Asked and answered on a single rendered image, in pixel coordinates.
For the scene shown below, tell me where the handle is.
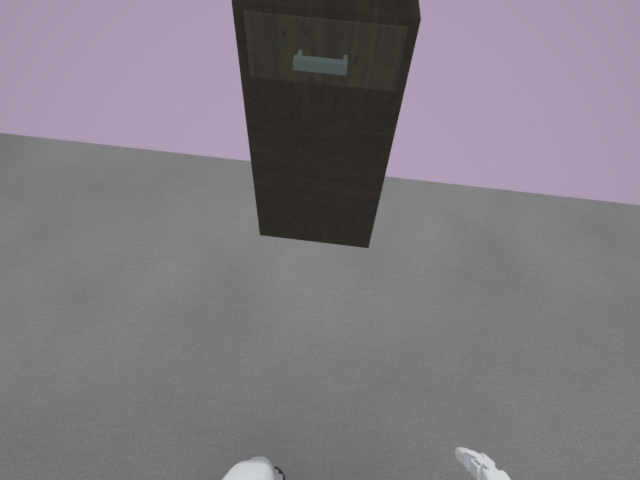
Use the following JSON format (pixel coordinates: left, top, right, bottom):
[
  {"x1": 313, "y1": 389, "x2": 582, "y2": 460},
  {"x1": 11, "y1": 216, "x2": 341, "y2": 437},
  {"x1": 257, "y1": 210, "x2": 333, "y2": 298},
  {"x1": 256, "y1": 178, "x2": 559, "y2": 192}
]
[{"x1": 293, "y1": 50, "x2": 348, "y2": 76}]

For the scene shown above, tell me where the robot left thigh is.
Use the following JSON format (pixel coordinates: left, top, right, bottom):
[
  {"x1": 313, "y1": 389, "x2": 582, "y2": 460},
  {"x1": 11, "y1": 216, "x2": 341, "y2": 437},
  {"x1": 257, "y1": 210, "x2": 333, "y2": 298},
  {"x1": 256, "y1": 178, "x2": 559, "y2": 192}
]
[{"x1": 222, "y1": 460, "x2": 283, "y2": 480}]

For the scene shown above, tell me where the robot right hand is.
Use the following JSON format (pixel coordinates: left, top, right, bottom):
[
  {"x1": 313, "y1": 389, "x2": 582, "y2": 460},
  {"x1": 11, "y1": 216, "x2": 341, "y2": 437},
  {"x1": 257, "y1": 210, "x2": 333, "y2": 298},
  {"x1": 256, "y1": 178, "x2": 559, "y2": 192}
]
[{"x1": 455, "y1": 447, "x2": 511, "y2": 480}]

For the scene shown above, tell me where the cabinet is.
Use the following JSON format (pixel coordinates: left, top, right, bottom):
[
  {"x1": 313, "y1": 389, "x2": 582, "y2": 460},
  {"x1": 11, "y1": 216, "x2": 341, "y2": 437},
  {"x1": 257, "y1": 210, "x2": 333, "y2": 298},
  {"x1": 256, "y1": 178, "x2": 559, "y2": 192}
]
[{"x1": 232, "y1": 0, "x2": 421, "y2": 248}]

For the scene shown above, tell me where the robot left shin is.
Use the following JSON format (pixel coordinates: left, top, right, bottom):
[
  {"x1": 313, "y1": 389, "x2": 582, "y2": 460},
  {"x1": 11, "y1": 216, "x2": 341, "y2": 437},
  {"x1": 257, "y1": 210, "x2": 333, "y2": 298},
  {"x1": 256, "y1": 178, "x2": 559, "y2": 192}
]
[{"x1": 251, "y1": 456, "x2": 275, "y2": 468}]

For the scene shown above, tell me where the drawer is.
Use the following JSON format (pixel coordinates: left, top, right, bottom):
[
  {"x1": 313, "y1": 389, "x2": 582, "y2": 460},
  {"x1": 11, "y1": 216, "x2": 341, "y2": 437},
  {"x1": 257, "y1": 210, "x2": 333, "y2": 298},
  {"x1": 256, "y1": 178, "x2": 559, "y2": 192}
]
[{"x1": 243, "y1": 11, "x2": 408, "y2": 91}]

